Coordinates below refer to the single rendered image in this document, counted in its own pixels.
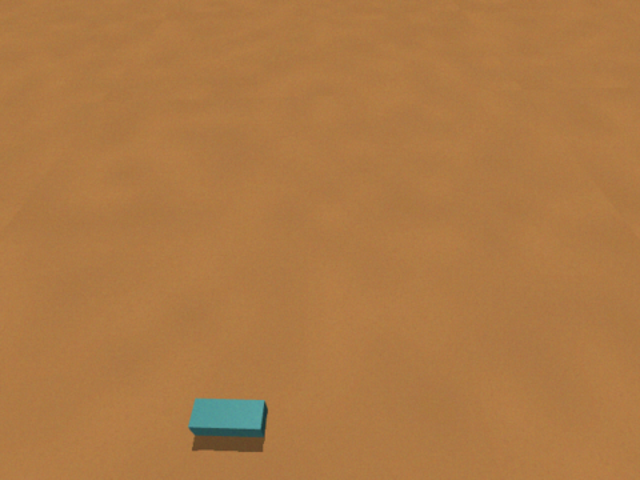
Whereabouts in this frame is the carton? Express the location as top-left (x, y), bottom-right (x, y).
top-left (188, 398), bottom-right (268, 437)

